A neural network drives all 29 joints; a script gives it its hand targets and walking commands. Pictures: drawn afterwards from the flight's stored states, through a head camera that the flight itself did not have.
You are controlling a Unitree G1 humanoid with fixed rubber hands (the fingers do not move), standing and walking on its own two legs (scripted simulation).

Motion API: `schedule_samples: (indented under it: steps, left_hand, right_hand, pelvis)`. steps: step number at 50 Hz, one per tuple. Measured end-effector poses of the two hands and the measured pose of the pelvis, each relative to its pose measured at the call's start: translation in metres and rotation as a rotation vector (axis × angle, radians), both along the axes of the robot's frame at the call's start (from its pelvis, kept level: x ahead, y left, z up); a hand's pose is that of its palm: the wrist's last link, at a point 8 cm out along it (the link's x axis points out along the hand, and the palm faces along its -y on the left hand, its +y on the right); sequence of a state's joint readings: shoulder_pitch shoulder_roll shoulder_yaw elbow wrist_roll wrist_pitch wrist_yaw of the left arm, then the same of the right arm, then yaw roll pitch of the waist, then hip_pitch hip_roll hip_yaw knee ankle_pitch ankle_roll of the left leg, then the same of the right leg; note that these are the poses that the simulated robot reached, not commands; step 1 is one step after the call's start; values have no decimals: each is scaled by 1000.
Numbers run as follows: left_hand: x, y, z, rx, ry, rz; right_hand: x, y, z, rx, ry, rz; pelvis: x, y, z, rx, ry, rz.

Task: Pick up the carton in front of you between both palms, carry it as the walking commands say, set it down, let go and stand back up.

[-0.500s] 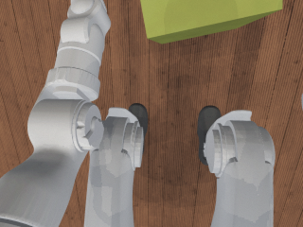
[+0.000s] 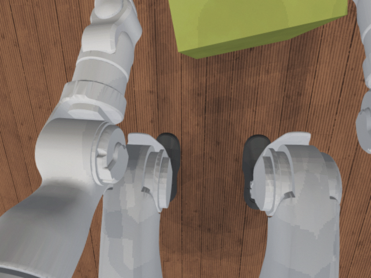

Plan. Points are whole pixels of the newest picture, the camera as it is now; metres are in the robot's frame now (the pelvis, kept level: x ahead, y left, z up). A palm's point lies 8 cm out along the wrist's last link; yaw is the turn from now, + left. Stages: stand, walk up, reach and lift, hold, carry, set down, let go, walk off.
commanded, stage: reach and lift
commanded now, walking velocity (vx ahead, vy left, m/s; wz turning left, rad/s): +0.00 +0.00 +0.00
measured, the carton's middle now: out of the picture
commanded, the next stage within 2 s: none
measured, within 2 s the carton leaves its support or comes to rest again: leaves its support in 0.36 s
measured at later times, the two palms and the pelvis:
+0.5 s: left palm out of the picture +0.55 +0.08 -0.13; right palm out of the picture +0.55 -0.21 -0.15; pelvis +0.01 +0.00 +0.00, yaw -1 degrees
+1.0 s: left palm out of the picture +0.51 +0.09 +0.06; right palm out of the picture +0.50 -0.21 +0.05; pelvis +0.00 +0.01 +0.11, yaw -5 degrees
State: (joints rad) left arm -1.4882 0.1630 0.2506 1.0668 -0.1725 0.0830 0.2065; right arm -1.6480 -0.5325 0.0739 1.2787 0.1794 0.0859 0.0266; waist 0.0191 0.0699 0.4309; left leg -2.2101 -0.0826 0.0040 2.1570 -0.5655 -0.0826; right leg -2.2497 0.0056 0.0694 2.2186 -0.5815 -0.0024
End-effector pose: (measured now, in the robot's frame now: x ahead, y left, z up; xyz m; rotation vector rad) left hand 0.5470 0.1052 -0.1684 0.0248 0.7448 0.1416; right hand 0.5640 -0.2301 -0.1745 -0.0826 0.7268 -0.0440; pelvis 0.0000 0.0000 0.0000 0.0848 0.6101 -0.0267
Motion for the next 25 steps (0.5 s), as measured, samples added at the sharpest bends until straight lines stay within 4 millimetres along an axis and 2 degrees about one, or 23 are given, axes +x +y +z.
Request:
schedule_samples:
  steps: [4,17,21,25]
  left_hand:
    - [2,-21,1,-31,-2,-28]
    - [10,-16,6,-33,19,21]
    - [9,-17,16,-33,-2,43]
    - [3,-21,39,-40,-48,65]
  right_hand:
    - [3,10,3,9,5,21]
    - [2,13,4,12,48,52]
    - [-5,15,7,10,35,33]
    - [-11,15,29,2,0,-17]
  pelvis:
    - [-3,-1,2,-1,-12,-3]
    - [6,-7,-6,-5,15,-1]
    - [9,-7,-5,-6,35,-2]
    - [9,-4,1,-9,54,-16]
